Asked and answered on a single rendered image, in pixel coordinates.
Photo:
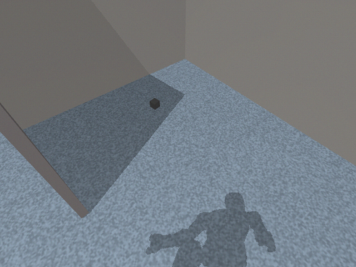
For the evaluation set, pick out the cube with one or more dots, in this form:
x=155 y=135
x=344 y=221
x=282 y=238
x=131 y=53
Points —
x=154 y=103

